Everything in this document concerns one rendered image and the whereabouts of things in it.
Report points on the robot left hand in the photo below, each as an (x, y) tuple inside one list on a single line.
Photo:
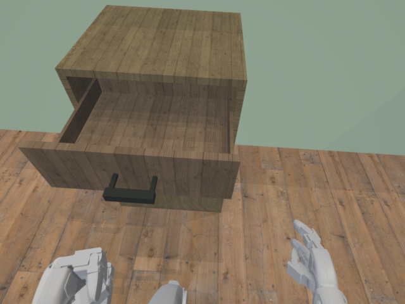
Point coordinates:
[(82, 276)]

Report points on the cabinet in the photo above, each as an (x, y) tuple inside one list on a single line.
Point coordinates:
[(161, 45)]

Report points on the handle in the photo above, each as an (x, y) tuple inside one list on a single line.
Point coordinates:
[(130, 195)]

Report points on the drawer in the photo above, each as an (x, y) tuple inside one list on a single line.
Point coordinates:
[(181, 133)]

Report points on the left robot thigh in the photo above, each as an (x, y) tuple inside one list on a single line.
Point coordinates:
[(170, 294)]

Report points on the right robot forearm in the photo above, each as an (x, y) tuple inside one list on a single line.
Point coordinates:
[(328, 295)]

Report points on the robot right hand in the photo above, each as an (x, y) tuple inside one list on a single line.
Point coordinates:
[(316, 268)]

